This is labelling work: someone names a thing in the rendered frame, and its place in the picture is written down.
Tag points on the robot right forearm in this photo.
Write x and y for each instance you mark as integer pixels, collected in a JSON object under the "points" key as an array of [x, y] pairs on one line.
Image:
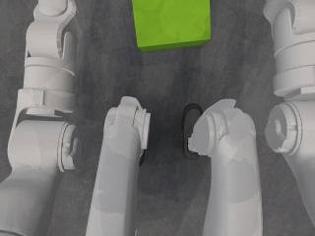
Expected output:
{"points": [[293, 33]]}

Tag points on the carton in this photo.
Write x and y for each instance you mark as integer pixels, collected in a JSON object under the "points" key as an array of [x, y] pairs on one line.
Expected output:
{"points": [[170, 24]]}

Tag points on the robot left forearm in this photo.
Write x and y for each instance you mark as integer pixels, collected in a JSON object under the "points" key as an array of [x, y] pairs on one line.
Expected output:
{"points": [[50, 63]]}

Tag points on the left robot upper arm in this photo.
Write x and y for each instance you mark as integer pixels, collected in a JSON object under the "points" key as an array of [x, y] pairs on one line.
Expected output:
{"points": [[40, 154]]}

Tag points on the right robot foot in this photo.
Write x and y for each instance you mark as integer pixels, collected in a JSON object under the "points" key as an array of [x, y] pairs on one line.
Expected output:
{"points": [[191, 113]]}

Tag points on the right robot thigh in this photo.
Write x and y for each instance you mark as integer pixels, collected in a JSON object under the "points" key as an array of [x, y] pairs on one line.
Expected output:
{"points": [[235, 200]]}

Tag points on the right robot upper arm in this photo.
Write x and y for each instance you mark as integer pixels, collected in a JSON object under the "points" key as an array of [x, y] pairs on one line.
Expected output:
{"points": [[291, 131]]}

